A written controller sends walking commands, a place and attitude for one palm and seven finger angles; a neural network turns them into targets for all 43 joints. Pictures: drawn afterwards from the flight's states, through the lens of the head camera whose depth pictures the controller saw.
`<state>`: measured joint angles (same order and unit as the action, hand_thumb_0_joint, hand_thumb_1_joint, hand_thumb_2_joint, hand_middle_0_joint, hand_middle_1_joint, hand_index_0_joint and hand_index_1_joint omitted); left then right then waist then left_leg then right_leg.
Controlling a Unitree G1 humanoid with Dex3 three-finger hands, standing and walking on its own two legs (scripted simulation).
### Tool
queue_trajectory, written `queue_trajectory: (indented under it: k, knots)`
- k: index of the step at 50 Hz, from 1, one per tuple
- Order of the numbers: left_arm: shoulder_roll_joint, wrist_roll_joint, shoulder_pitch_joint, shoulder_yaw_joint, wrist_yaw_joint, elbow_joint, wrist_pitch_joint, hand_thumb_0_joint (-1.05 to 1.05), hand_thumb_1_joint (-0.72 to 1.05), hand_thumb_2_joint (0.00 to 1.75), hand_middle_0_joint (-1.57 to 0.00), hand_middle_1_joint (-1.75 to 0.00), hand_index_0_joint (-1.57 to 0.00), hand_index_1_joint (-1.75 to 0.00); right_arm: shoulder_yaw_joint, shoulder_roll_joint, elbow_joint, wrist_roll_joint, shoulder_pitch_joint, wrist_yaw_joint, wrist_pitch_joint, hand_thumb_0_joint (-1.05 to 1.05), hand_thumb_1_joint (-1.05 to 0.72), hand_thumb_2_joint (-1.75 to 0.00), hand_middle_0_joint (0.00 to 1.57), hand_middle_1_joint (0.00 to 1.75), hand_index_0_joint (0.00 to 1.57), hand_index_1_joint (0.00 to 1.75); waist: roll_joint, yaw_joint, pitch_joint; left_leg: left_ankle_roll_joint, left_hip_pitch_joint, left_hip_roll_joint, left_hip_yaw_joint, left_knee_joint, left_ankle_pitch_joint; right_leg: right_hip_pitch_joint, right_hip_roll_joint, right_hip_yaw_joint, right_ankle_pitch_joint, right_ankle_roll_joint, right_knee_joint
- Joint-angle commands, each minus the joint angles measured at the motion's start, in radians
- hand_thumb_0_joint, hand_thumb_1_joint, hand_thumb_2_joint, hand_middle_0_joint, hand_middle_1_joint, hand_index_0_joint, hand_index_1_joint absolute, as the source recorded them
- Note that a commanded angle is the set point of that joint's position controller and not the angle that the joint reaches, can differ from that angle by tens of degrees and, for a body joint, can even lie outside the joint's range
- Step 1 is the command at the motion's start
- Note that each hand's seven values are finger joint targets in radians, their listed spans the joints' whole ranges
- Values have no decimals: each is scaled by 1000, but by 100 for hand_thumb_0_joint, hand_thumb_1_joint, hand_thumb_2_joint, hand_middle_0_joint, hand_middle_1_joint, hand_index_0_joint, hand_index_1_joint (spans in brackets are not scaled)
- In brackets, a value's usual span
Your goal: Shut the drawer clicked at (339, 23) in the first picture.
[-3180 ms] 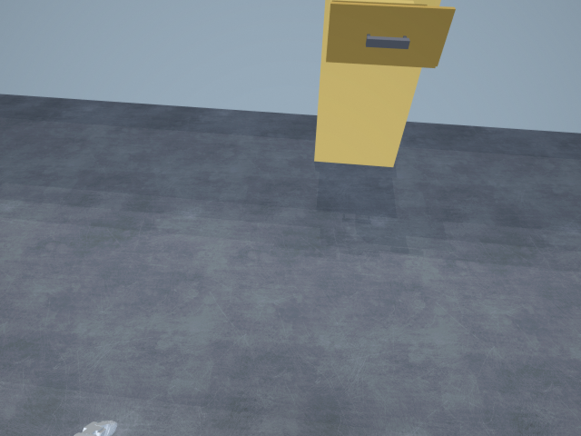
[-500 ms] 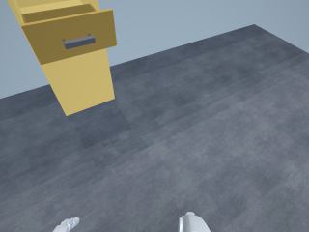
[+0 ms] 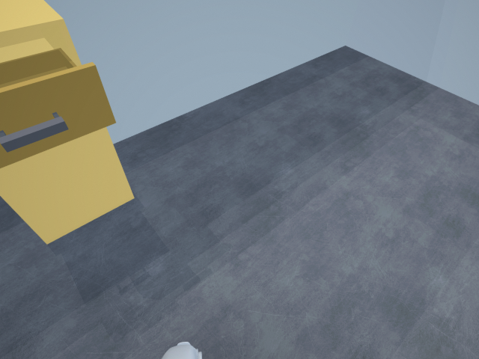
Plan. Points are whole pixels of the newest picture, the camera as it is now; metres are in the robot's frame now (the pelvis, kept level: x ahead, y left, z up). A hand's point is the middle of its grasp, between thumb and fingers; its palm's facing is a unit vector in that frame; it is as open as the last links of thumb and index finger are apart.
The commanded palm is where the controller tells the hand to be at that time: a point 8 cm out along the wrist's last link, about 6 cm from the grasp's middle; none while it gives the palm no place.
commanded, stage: walk to a spot facing it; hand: left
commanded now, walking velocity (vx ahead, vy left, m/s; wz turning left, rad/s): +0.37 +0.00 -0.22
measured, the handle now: (32, 129) +0.58 +0.53 +0.02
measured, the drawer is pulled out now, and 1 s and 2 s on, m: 0.30 0.30 0.30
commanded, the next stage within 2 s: turn to face it in 0.48 s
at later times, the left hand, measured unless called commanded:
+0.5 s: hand (147, 297) +0.27 +0.21 -0.17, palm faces -0.16 -0.98 -0.14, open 7.4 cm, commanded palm none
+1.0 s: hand (190, 233) +0.43 +0.15 -0.17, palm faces -0.14 -0.98 -0.13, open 7.4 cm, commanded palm none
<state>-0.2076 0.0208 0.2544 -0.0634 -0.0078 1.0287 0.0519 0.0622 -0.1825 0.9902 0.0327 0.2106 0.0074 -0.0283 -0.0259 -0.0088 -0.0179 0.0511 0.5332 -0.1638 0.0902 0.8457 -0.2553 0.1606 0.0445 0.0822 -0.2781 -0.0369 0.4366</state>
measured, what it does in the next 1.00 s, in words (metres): walks ahead: left foot, then right foot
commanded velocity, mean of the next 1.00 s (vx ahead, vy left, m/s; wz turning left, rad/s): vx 0.09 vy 0.00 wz -0.03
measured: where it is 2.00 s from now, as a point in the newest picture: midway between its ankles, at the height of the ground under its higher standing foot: outside the picture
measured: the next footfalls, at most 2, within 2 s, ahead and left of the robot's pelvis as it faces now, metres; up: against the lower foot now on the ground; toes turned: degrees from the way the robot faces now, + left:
left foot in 0.10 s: +0.18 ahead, +0.13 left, +0.00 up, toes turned +8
right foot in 0.66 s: +0.34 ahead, -0.12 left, +0.00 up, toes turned -25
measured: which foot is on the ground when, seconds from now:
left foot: up 0.00-0.08, down 0.10-0.64, up 0.66-1.00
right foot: down 0.00-0.12, up 0.14-0.64, down 0.66-1.00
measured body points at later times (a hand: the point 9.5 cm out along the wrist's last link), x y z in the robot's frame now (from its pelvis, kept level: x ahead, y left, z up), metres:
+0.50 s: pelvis +0.19 +0.05 +0.01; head +0.21 +0.06 +0.46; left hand +0.28 +0.26 -0.16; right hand +0.10 -0.17 -0.14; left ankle +0.14 +0.13 -0.74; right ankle +0.26 -0.12 -0.66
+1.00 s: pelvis +0.28 +0.02 -0.01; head +0.29 +0.03 +0.44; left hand +0.44 +0.20 -0.16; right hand +0.27 -0.23 -0.16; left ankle +0.33 +0.12 -0.72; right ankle +0.30 -0.10 -0.74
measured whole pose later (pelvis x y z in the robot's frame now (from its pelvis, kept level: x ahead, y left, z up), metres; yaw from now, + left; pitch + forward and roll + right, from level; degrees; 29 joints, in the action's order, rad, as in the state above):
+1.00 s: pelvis +0.28 +0.02 -0.01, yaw -8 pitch -2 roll -2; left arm -0.13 0.02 0.10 -0.03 -0.03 0.94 -0.01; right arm 0.05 -0.17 0.99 0.02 0.26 0.00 0.04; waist 0.01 -0.04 -0.05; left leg 0.04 0.39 -0.10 0.13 0.80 -0.40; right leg 0.29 -0.11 0.29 -0.27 -0.02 0.60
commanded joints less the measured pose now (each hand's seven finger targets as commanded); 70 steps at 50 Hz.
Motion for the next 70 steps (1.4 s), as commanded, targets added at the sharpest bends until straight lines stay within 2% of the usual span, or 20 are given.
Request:
queue_trajectory:
  k: [1,4,6,7,9,13,26,30,31,32,33,34,35,39,48,50,52,54,57,70]
  knots:
    - [-135,6,49,-20,4,-28,15,0,90,90,-20,-30,-20,-30,1,-48,-66,-8,-5,18,-25,0,-90,-90,20,30,20,30,151,7,-59,-14,-139,36,12,-171,17,90,-275,-236,42,-129,-183]
    - [-125,-5,42,-20,10,-33,6,0,90,90,-20,-30,-20,-30,15,-124,-12,-2,155,2,-42,0,-90,-90,20,30,20,30,3,-73,2,-33,-495,63,22,-359,23,192,-177,-162,134,-73,87]
    - [-55,-10,49,-3,19,-73,5,0,90,90,-20,-30,-20,-30,48,-294,25,11,356,-11,-40,0,-90,-90,20,30,20,30,-386,-127,107,-169,-690,-336,-520,-623,-185,476,-13,-29,-295,3,667]
    - [-89,0,1,-13,13,-65,0,0,90,90,-20,-30,-20,-30,33,-235,24,3,294,-21,-36,0,-90,-90,20,30,20,30,-254,-118,38,-171,-575,-343,-520,-671,-279,506,-69,-110,-238,-5,791]
    - [-64,6,-2,-20,32,-44,-9,0,90,90,-20,-30,-20,-30,7,-150,-18,-2,152,-23,-45,0,-90,-90,20,30,20,30,-65,-42,-94,-143,-401,-270,-315,-688,-224,507,-140,-111,-74,3,829]
    - [-19,12,107,-27,36,-14,-53,0,90,90,-20,-30,-20,-30,-3,-97,-17,-15,108,-32,-64,0,-90,-90,20,30,20,30,-103,28,-57,-95,-345,-175,-18,-675,39,444,-151,-85,74,45,809]
    - [19,6,-165,-23,40,-123,-67,0,90,90,-20,-30,-20,-30,17,-95,55,-6,246,-40,-29,0,-90,-90,20,30,20,30,-131,-45,-97,-150,-542,-201,206,-503,622,464,-118,66,71,52,360]
    - [-15,14,-32,-21,27,-101,-43,0,90,90,-20,-30,-20,-30,27,-132,37,-11,209,-38,-19,0,-90,-90,20,30,20,30,-121,28,24,-122,-550,-197,222,-242,825,191,-47,99,81,2,189]
    - [-45,18,79,-27,16,-69,-28,0,90,90,-20,-30,-20,-30,22,-121,39,-19,209,-33,-18,0,-90,-90,20,30,20,30,-56,84,96,-89,-460,-161,222,-72,749,-13,-54,90,242,-3,74]
    - [-147,23,179,-45,0,-36,-9,0,90,90,-20,-30,-20,-30,7,-59,32,-36,244,-25,-15,0,-90,-90,20,30,20,30,159,114,222,-36,-179,-55,207,199,226,-326,-299,-170,687,-80,95]
    - [-193,-4,230,-43,-7,-8,-4,0,90,90,-20,-30,-20,-30,-2,-17,25,-39,253,-34,-10,0,-90,-90,20,30,20,30,212,99,313,-5,-48,70,94,439,-391,-407,-493,-347,1175,-206,110]
    - [-185,-11,176,-29,-16,-29,-6,0,90,90,-20,-30,-20,-30,-6,-13,14,-37,215,-40,-2,0,-90,-90,20,30,20,30,110,89,283,-20,-58,55,-57,458,-359,-300,-481,-280,1133,-215,68]
    - [-179,-7,97,-26,-20,-44,-3,0,90,90,-20,-30,-20,-30,-9,-4,26,-33,244,-38,10,0,-90,-90,20,30,20,30,238,51,280,-12,-57,42,-86,464,-325,-228,-485,-318,874,-205,1]
    - [-87,0,-131,6,-34,-93,-19,0,90,90,-20,-30,-20,-30,-19,10,62,-20,238,-30,59,0,-90,-90,20,30,20,30,106,-39,34,-4,-160,20,-63,277,-210,170,-392,-64,450,-118,-118]
    - [-135,7,-118,-32,-32,-125,-57,0,90,90,-20,-30,-20,-30,2,-26,-43,-14,117,1,61,0,-90,-90,20,30,20,30,173,-10,-1,-5,-188,59,43,-76,-121,148,-409,47,134,-65,-45]
    - [-121,-3,-108,-36,-26,-142,-68,0,90,90,-20,-30,-20,-30,13,-62,-53,-9,145,5,55,0,-90,-90,20,30,20,30,83,-28,15,-16,-293,67,41,-258,-2,201,-375,94,32,-11,77]
    - [-30,-12,-132,-24,-16,-211,-82,0,90,90,-20,-30,-20,-30,51,-229,-82,5,210,-1,42,0,-90,-90,20,30,20,30,-366,-75,-21,-199,-307,-272,-510,-588,203,449,-153,128,-365,112,509]
    - [-46,5,-197,-34,-13,-220,-82,0,90,90,-20,-30,-20,-30,51,-233,-78,1,168,-21,34,0,-90,-90,20,30,20,30,-224,-63,19,-224,-287,-231,-525,-600,105,492,-146,-61,-256,92,762]
    - [-70,1,-97,-41,-1,-163,-76,0,90,90,-20,-30,-20,-30,33,-182,-123,-7,37,-27,19,0,-90,-90,20,30,20,30,-95,-5,76,-178,-347,-112,-316,-552,184,457,-156,-76,-77,112,764]
    - [-98,-13,-95,-28,-16,-187,-83,0,90,90,-20,-30,-20,-30,62,-253,-118,-8,35,-9,51,0,-90,-90,20,30,20,30,-117,-36,71,-225,-357,-72,-445,-540,152,290,-94,-77,-167,120,404]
